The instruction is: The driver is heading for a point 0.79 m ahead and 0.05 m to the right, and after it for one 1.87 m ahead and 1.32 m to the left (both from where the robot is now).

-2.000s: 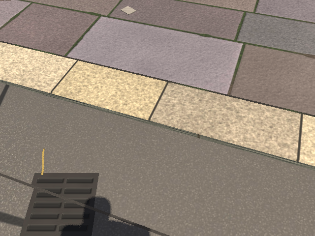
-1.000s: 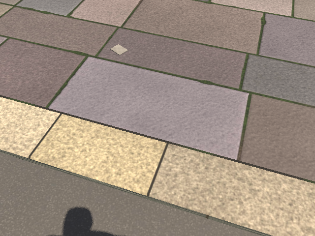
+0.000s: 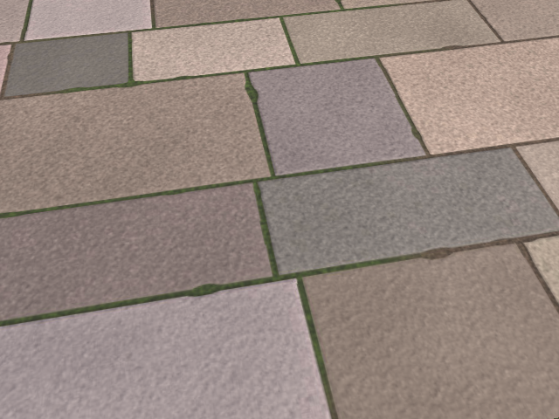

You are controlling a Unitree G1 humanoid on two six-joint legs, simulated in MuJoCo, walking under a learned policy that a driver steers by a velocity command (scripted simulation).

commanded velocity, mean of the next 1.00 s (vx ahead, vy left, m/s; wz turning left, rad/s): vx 0.50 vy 0.00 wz -0.27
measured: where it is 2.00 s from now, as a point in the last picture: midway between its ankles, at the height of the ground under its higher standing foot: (360, 327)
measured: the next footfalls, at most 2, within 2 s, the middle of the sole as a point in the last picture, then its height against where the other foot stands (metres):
right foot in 0.18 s outside the picture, level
left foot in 0.68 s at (319, 374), level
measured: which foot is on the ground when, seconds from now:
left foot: down 0.00-0.18, up 0.20-0.66, down 0.68-1.00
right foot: up 0.00-0.16, down 0.18-0.68, up 0.70-1.00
